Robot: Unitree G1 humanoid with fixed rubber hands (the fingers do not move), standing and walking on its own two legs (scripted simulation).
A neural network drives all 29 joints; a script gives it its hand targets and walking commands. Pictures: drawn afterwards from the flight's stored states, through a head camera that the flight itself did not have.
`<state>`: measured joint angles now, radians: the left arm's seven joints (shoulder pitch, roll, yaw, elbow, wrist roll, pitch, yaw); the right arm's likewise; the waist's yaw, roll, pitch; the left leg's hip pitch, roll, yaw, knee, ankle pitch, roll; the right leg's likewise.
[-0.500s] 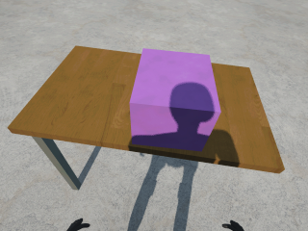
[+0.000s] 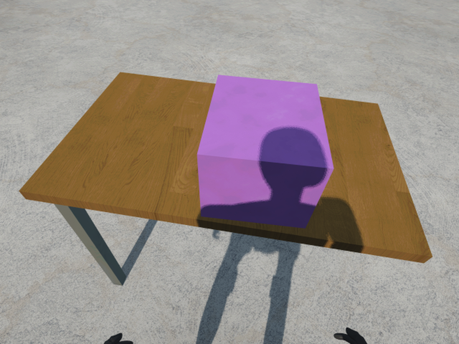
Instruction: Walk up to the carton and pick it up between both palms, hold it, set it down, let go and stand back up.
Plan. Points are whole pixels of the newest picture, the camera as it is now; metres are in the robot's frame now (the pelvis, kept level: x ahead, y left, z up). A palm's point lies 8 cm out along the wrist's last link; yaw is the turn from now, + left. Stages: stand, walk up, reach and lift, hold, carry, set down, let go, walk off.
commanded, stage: walk up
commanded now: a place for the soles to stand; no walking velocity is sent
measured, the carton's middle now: (260, 148) +0.53 -0.05 +0.03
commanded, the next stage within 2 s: reach and lift in 0.46 s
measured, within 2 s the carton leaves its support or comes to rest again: neither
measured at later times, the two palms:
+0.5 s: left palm out of the picture +0.09 +0.23 -0.12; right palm out of the picture +0.13 -0.21 -0.09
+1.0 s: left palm (111, 318) +0.19 +0.22 -0.07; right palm (365, 335) +0.17 -0.21 -0.04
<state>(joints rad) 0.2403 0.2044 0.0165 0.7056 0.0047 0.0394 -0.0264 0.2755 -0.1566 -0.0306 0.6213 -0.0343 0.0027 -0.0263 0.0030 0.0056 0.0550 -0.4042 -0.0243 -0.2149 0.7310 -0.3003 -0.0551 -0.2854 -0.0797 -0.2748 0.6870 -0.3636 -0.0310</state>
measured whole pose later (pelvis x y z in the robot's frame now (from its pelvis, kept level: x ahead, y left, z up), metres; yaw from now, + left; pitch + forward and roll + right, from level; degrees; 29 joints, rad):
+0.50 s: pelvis +0.00 +0.00 +0.00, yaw -1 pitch +0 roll -2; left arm 0.28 0.22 0.00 0.69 -0.02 0.07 -0.03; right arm 0.22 -0.13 -0.02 0.69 -0.04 -0.03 -0.02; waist 0.03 -0.01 0.02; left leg -0.41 -0.02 -0.19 0.71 -0.30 -0.05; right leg -0.31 -0.07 -0.24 0.68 -0.36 -0.02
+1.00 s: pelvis +0.02 +0.01 +0.02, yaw -11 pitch +0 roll +0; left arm 0.25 0.22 0.01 0.47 -0.07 0.16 0.05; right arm 0.08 -0.09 -0.06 0.84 -0.02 -0.27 0.03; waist 0.07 -0.07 -0.02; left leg -0.25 0.05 -0.01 0.48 -0.23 -0.04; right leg -0.24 -0.01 -0.05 0.48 -0.24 -0.01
